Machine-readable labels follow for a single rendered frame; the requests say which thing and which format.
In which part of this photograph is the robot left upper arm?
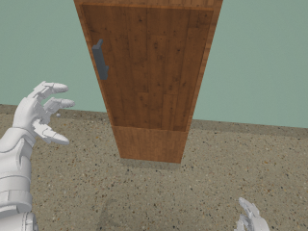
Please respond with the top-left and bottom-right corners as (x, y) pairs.
(0, 212), (39, 231)

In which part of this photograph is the robot left hand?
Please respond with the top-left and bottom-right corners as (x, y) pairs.
(12, 81), (75, 145)

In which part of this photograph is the left robot forearm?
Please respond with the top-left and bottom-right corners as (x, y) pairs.
(0, 127), (36, 218)

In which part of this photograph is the handle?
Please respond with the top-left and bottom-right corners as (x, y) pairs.
(91, 38), (109, 80)

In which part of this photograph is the cupboard door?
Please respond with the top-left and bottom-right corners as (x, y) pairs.
(79, 2), (214, 132)

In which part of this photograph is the robot right hand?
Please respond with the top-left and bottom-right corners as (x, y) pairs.
(234, 197), (270, 231)

